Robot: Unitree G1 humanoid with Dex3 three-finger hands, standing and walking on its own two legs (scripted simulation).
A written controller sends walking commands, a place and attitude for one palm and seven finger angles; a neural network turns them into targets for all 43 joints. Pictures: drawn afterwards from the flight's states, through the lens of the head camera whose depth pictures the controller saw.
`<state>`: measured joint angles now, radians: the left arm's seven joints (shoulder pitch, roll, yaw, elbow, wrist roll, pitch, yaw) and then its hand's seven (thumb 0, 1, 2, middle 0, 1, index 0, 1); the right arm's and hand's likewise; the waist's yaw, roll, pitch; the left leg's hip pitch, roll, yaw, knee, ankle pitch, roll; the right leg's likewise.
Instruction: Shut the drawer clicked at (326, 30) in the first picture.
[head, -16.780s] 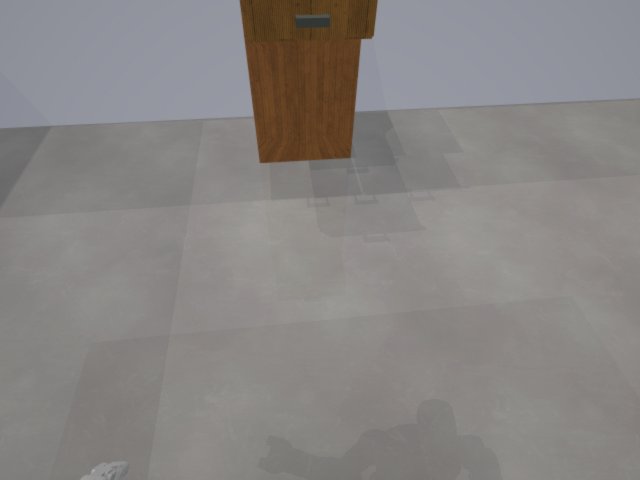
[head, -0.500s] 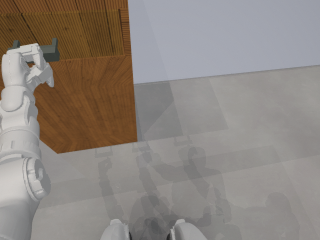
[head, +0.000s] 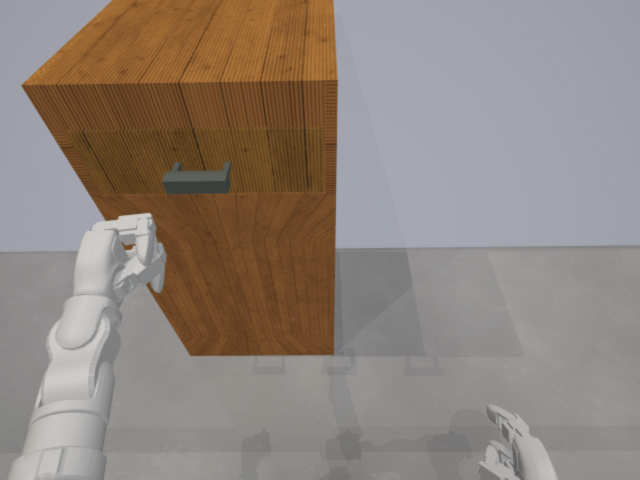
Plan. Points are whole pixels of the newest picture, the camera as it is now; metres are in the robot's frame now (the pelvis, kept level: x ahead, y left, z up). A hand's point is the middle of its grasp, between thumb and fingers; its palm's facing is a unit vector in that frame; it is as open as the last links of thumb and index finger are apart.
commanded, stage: draw the hand back to the body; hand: left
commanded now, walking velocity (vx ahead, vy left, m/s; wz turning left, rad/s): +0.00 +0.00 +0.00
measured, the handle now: (199, 174) +0.59 +0.24 +0.05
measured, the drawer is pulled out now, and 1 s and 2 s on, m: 0.00 0.00 0.00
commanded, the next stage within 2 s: step back with the hand held close in 0.82 s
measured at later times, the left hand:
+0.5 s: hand (82, 332) +0.22 +0.23 +0.17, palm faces +0.35 -0.87 -0.34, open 3.3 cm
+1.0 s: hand (37, 361) +0.18 +0.24 +0.19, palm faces +0.40 -0.83 -0.39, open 3.3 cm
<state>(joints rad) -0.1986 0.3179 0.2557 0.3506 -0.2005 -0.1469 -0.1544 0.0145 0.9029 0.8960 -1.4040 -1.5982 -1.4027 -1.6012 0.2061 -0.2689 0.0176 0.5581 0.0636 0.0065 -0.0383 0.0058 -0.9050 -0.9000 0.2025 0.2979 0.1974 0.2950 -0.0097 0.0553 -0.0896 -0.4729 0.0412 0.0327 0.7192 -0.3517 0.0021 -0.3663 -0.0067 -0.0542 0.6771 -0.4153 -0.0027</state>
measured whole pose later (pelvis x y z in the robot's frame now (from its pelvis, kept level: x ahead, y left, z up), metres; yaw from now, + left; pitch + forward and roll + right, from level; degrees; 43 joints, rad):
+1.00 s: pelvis +0.00 +0.00 +0.03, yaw -1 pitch -4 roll -1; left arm 0.52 0.31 0.30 -0.46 -0.07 -0.12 0.09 0.01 0.89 0.90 -1.41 -1.60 -1.41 -1.60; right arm 0.18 -0.23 0.02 0.60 0.00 -0.08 -0.07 0.01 -0.90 -0.90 0.20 0.30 0.20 0.30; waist 0.06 0.08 0.02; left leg -0.13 0.04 0.05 0.43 -0.23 0.00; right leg -0.02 0.00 -0.04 0.36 -0.27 0.00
